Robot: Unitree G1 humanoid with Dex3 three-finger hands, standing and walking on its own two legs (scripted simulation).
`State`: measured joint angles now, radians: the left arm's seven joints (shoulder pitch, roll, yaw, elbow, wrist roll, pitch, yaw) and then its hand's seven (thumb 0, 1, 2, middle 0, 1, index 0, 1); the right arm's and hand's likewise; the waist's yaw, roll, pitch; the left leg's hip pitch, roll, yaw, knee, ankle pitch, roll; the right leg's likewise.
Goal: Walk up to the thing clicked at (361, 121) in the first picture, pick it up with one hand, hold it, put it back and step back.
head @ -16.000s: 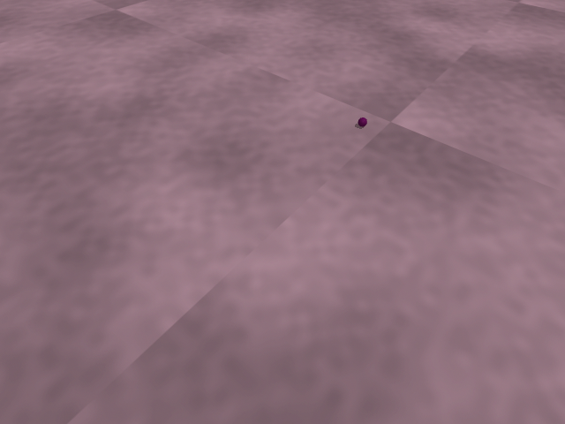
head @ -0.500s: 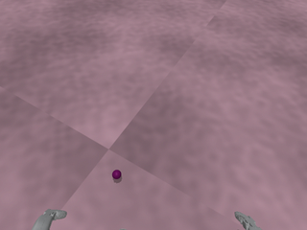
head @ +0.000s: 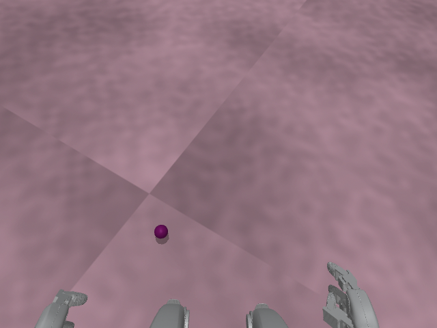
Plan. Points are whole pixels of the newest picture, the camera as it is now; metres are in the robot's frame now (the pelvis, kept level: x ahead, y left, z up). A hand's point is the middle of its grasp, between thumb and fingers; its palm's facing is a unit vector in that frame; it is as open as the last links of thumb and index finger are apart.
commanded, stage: rise first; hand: left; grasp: from above
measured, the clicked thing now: (161, 231) +0.50 +0.22 -0.65
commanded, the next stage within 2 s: none
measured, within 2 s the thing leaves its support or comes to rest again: neither
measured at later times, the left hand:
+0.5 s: hand (100, 306) +0.20 +0.27 -0.26, palm faces -0.41 -0.59 -0.70, open 14.0 cm
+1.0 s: hand (124, 260) +0.33 +0.28 -0.42, palm faces -0.46 -0.11 -0.88, open 13.3 cm
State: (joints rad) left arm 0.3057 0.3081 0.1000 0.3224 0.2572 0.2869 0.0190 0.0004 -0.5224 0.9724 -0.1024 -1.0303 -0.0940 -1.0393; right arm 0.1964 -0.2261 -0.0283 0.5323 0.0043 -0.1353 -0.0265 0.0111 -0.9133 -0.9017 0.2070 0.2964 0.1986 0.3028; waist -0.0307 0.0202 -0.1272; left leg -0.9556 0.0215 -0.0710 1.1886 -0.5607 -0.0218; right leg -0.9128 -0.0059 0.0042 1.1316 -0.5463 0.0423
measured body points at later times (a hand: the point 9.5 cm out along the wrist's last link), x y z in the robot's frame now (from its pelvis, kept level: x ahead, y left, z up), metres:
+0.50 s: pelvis -0.05 -0.01 -0.12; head +0.12 +0.01 +0.30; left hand +0.22 +0.30 -0.21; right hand +0.15 -0.28 -0.21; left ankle +0.00 +0.13 -0.65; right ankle +0.00 -0.15 -0.65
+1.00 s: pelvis -0.10 +0.00 -0.29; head +0.12 +0.03 +0.10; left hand +0.35 +0.29 -0.37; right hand -0.02 -0.29 -0.41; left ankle +0.00 +0.13 -0.65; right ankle +0.00 -0.15 -0.65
